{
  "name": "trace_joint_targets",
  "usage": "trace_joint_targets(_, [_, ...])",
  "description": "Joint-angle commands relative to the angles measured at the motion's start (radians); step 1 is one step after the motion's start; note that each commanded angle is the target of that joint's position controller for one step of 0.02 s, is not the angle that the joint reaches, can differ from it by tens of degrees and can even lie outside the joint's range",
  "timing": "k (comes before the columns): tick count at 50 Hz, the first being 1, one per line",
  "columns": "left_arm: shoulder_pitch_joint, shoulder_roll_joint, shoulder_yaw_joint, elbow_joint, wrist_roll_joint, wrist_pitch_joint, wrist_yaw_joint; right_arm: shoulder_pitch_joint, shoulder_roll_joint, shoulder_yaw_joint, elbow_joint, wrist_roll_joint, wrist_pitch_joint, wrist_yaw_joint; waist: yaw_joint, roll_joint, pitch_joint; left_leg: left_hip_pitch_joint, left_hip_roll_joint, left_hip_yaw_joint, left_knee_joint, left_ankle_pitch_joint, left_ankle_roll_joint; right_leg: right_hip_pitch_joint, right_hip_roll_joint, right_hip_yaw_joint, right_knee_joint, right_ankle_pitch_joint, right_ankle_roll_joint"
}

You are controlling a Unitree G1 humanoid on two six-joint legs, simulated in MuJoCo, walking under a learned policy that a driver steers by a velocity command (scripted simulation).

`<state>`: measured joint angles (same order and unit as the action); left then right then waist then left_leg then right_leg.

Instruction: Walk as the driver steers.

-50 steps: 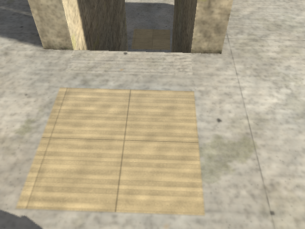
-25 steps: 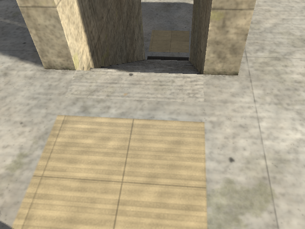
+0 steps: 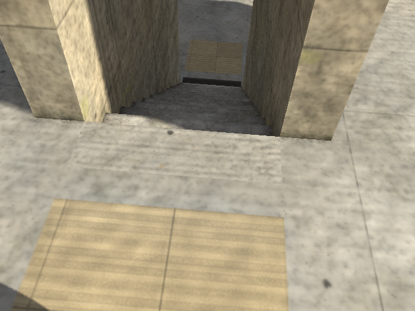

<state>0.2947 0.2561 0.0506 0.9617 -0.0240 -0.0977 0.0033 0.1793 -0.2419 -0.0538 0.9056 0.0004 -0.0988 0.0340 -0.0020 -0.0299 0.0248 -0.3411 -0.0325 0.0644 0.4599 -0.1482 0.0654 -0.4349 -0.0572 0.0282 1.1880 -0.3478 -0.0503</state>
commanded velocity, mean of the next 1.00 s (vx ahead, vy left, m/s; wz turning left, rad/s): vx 0.50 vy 0.00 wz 0.34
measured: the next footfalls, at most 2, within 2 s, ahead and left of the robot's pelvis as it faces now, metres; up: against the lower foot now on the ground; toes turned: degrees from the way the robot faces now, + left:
right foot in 0.40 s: +0.41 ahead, -0.15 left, +0.00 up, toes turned +3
left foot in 0.96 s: +0.60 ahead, +0.18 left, +0.00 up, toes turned +27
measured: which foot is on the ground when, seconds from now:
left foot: down 0.00-0.42, up 0.44-0.94, down 0.96-1.00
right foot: up 0.00-0.38, down 0.40-0.94, up 0.96-1.00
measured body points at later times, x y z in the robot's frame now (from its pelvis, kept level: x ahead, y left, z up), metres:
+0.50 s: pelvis +0.27 -0.05 -0.01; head +0.31 -0.06 +0.44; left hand +0.43 +0.21 -0.11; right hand +0.29 -0.32 -0.15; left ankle +0.11 +0.07 -0.66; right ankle +0.37 -0.15 -0.74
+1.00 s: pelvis +0.51 +0.05 -0.02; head +0.54 +0.08 +0.43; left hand +0.43 +0.33 -0.16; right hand +0.78 -0.12 -0.12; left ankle +0.57 +0.16 -0.74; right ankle +0.39 -0.15 -0.68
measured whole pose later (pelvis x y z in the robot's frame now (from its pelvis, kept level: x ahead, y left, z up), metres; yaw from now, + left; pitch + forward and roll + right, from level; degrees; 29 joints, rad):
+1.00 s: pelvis +0.51 +0.05 -0.02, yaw +23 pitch +1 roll -2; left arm 0.27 0.28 0.08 0.96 -0.02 -0.07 0.01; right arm 0.08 -0.26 -0.09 0.77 0.02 -0.03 0.04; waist 0.03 0.01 0.06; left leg -0.50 0.00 0.07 0.67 -0.20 0.11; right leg -0.12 -0.12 -0.15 0.92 -0.52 0.04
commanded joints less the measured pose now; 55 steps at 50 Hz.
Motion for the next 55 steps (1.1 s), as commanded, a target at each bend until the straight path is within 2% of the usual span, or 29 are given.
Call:
trace_joint_targets(1, [0.049, 0.052, 0.024, -0.048, 0.006, 0.010, 0.011, 0.019, -0.079, -0.012, -0.025, -0.008, -0.017, 0.004, 0.022, 0.117, -0.058, 0.135, 0.251, -0.281, -0.303, 0.074, 0.164, -0.141, -0.096, 0.038, -0.027, 0.093, -0.002])
trace_joint_targets(4, [-0.029, 0.058, 0.030, -0.079, 0.016, 0.023, 0.016, 0.074, -0.125, -0.022, 0.003, -0.007, -0.020, -0.014, 0.019, 0.088, -0.013, 0.137, 0.250, -0.224, -0.340, 0.164, 0.179, -0.227, -0.106, 0.030, -0.147, 0.204, 0.025])
trace_joint_targets(9, [-0.204, 0.035, 0.024, -0.131, 0.017, 0.013, 0.003, 0.152, -0.136, -0.020, 0.031, 0.003, -0.006, -0.036, -0.029, 0.086, 0.016, 0.205, 0.219, -0.145, -0.351, 0.191, 0.139, -0.263, -0.078, 0.001, -0.442, 0.436, 0.040])
trace_joint_targets(15, [-0.385, 0.040, 0.014, -0.196, 0.006, -0.010, -0.026, 0.256, -0.150, -0.028, 0.073, 0.021, 0.018, -0.046, -0.079, 0.086, 0.066, 0.322, 0.257, -0.202, -0.274, 0.151, 0.140, -0.240, -0.023, -0.003, -0.656, 0.399, 0.045])
trace_joint_targets(18, [-0.329, 0.083, 0.026, -0.193, 0.004, -0.027, -0.034, 0.232, -0.169, -0.040, 0.070, 0.024, 0.029, -0.053, -0.026, 0.119, 0.033, 0.342, 0.281, -0.248, -0.189, 0.221, 0.115, -0.099, 0.004, -0.002, -0.712, 0.313, 0.024])
trace_joint_targets(19, [-0.247, 0.108, 0.039, -0.172, 0.005, -0.031, -0.031, 0.207, -0.170, -0.041, 0.062, 0.024, 0.033, -0.053, 0.024, 0.125, -0.011, 0.327, 0.258, -0.237, -0.106, 0.333, 0.098, 0.028, 0.028, -0.023, -0.736, 0.293, 0.007])
trace_joint_targets(20, [-0.088, 0.158, 0.064, -0.127, 0.011, -0.035, -0.023, 0.193, -0.142, -0.031, 0.050, 0.018, 0.033, -0.050, 0.092, 0.107, -0.120, 0.257, 0.195, -0.199, 0.076, 0.390, 0.068, 0.264, 0.016, -0.017, -0.723, 0.303, -0.026])
trace_joint_targets(21, [0.098, 0.239, 0.083, -0.103, 0.028, -0.034, -0.012, 0.186, -0.091, -0.012, 0.013, -0.001, 0.032, -0.049, 0.152, -0.014, -0.293, 0.055, 0.107, -0.136, 0.401, 0.134, 0.027, 0.578, -0.183, 0.184, -0.694, 0.297, -0.089])
trace_joint_targets(22, [0.132, 0.283, 0.090, -0.086, 0.030, -0.025, -0.018, 0.319, 0.030, 0.017, 0.003, 0.022, 0.014, -0.045, 0.082, -0.313, -0.416, -0.313, -0.032, -0.108, 0.714, -0.423, -0.024, 0.867, -0.394, 0.614, -0.809, 0.123, -0.222])
trace_joint_targets(23, [0.106, 0.171, 0.061, -0.104, 0.030, -0.025, -0.017, 0.276, -0.092, -0.011, 0.015, 0.042, 0.004, -0.046, 0.105, -0.204, -0.366, -0.394, 0.029, -0.219, 0.839, -0.428, -0.016, 0.800, -0.362, 0.640, -0.866, 0.016, -0.189])
trace_joint_targets(24, [0.031, 0.120, 0.046, -0.117, 0.026, -0.025, -0.012, 0.191, -0.141, -0.027, -0.011, 0.053, 0.002, -0.047, 0.098, -0.140, -0.232, -0.437, 0.072, -0.201, 0.856, -0.335, -0.004, 0.668, -0.336, 0.476, -0.881, 0.037, -0.144])
trace_joint_targets(25, [-0.040, 0.102, 0.037, -0.124, 0.027, -0.024, -0.013, 0.154, -0.128, -0.029, -0.016, 0.048, 0.007, -0.051, 0.067, -0.061, -0.158, -0.393, 0.119, -0.180, 0.830, -0.249, -0.007, 0.523, -0.300, 0.362, -0.913, 0.118, -0.126])
trace_joint_targets(26, [-0.085, 0.081, 0.033, -0.122, 0.031, -0.024, -0.015, 0.137, -0.114, -0.035, -0.020, 0.035, 0.015, -0.053, 0.042, -0.049, -0.101, -0.357, 0.147, -0.178, 0.785, -0.193, -0.008, 0.414, -0.268, 0.275, -0.952, 0.170, -0.119])
trace_joint_targets(28, [-0.118, 0.059, 0.029, -0.110, 0.039, -0.027, -0.014, 0.163, -0.070, -0.039, -0.022, 0.039, 0.041, -0.047, 0.000, -0.083, -0.059, -0.278, 0.177, -0.172, 0.737, -0.143, -0.008, 0.304, -0.226, 0.146, -1.011, 0.222, -0.113])
trace_joint_targets(32, [-0.101, 0.109, 0.047, -0.084, 0.035, -0.032, 0.005, 0.096, -0.053, -0.042, -0.073, 0.026, 0.073, -0.046, -0.014, -0.037, -0.001, -0.363, 0.192, -0.178, 0.633, -0.037, -0.030, 0.283, -0.238, 0.015, -1.063, 0.324, -0.131])
trace_joint_targets(38, [-0.053, 0.151, 0.060, -0.066, 0.029, -0.013, 0.027, -0.086, -0.044, -0.032, -0.141, 0.018, 0.063, -0.012, 0.040, -0.013, 0.043, -0.372, 0.171, -0.096, 0.335, 0.173, -0.039, 0.357, -0.221, -0.154, -1.074, 0.354, -0.103])
trace_joint_targets(40, [-0.022, 0.163, 0.064, -0.059, 0.035, -0.001, 0.020, -0.138, -0.046, -0.029, -0.163, 0.016, 0.063, 0.003, 0.061, -0.012, 0.063, -0.351, 0.159, -0.058, 0.289, 0.174, -0.028, 0.389, -0.222, -0.208, -1.057, 0.383, -0.096])
trace_joint_targets(43, [-0.002, 0.182, 0.074, -0.049, 0.006, 0.015, 0.018, -0.185, -0.053, -0.029, -0.202, 0.025, 0.067, 0.017, 0.060, -0.031, 0.076, -0.346, 0.135, -0.017, 0.220, 0.062, 0.009, 0.489, -0.256, -0.230, -0.988, 0.484, -0.082])
trace_joint_targets(45, [-0.027, 0.216, 0.084, -0.057, -0.005, 0.027, 0.020, -0.136, -0.089, -0.046, -0.212, 0.022, 0.072, 0.020, 0.012, -0.060, 0.022, -0.226, 0.074, 0.040, 0.209, -0.044, 0.047, 0.519, -0.261, -0.256, -0.857, 0.799, -0.061])
trace_joint_targets(46, [-0.048, 0.227, 0.086, -0.062, -0.011, 0.036, 0.021, -0.039, -0.120, -0.065, -0.193, 0.025, 0.073, 0.019, -0.050, -0.063, -0.035, -0.092, 0.026, 0.071, 0.184, -0.061, 0.073, 0.507, -0.245, -0.277, -0.711, 0.940, -0.045])
trace_joint_targets(47, [-0.047, 0.206, 0.075, -0.058, -0.011, 0.038, 0.018, 0.134, -0.169, -0.096, -0.138, 0.024, 0.075, 0.009, -0.135, -0.031, -0.125, 0.170, -0.026, 0.070, 0.113, 0.003, 0.109, 0.412, -0.203, -0.295, -0.498, 0.930, -0.017])
trace_joint_targets(48, [-0.017, 0.144, 0.050, -0.070, 0.024, 0.030, 0.014, 0.285, -0.268, -0.128, -0.101, 0.025, 0.081, -0.015, -0.172, 0.139, -0.218, 0.477, 0.149, -0.209, 0.080, 0.023, 0.172, 0.133, -0.149, -0.301, -0.165, 0.506, 0.029])
trace_joint_targets(49, [0.093, 0.015, 0.009, -0.093, 0.033, -0.001, -0.004, 0.251, -0.337, -0.121, -0.104, 0.025, 0.066, -0.015, -0.041, 0.316, -0.333, 0.704, 0.382, -0.751, -0.087, -0.161, 0.342, -0.216, 0.039, -0.139, 0.128, -0.260, 0.068])
trace_joint_targets(50, [-0.019, 0.113, 0.030, -0.086, -0.024, -0.029, -0.013, 0.276, -0.238, -0.093, -0.111, 0.018, 0.053, -0.005, -0.117, 0.158, -0.348, 0.677, 0.418, -0.798, -0.192, -0.200, 0.313, -0.300, 0.021, 0.018, 0.215, -0.240, 0.047])
trace_joint_targets(51, [-0.097, 0.139, 0.040, -0.106, -0.052, -0.038, -0.014, 0.218, -0.196, -0.079, -0.106, 0.010, 0.040, -0.001, -0.110, 0.132, -0.208, 0.567, 0.392, -0.626, -0.182, -0.110, 0.257, -0.366, -0.023, 0.007, 0.207, -0.157, 0.021])
trace_joint_targets(52, [-0.115, 0.129, 0.038, -0.099, -0.035, -0.037, -0.005, 0.132, -0.161, -0.068, -0.119, 0.010, 0.033, -0.002, -0.072, 0.070, -0.147, 0.421, 0.353, -0.488, -0.178, -0.019, 0.213, -0.320, -0.079, 0.019, 0.134, -0.057, 0.008])
trace_joint_targets(53, [-0.110, 0.129, 0.046, -0.082, -0.017, -0.027, 0.001, 0.062, -0.116, -0.055, -0.124, 0.003, 0.027, -0.003, -0.037, 0.069, -0.097, 0.301, 0.309, -0.378, -0.197, 0.046, 0.182, -0.260, -0.110, 0.029, 0.074, 0.008, 0.007])
trace_joint_targets(54, [-0.067, 0.121, 0.049, -0.065, -0.014, -0.008, 0.000, 0.037, -0.092, -0.049, -0.124, -0.009, 0.019, -0.005, -0.004, 0.104, -0.090, 0.236, 0.285, -0.310, -0.225, 0.079, 0.160, -0.193, -0.130, 0.047, 0.047, 0.064, 0.006])
trace_joint_targets(55, [0.030, -0.009, -0.007, -0.044, 0.152, -0.019, -0.046, 0.189, -0.011, -0.022, -0.038, -0.090, -0.010, -0.011, 0.007, 0.136, -0.006, 0.154, 0.265, -0.249, -0.241, -0.026, 0.143, -0.196, -0.099, 0.083, 0.055, 0.164, -0.026])
Velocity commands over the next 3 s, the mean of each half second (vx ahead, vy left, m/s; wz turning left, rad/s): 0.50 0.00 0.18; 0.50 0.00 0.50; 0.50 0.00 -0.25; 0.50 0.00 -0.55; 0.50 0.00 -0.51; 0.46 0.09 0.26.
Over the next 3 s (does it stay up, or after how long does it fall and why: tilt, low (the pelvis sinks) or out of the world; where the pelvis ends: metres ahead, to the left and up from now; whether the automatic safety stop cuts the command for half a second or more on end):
stays up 1.61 0.10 -0.40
